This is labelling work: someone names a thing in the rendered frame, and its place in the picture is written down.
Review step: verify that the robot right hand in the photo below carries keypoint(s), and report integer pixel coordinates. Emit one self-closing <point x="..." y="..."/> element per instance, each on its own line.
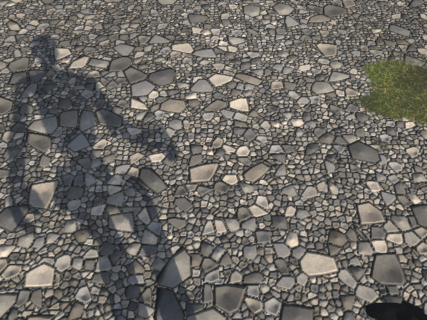
<point x="395" y="311"/>

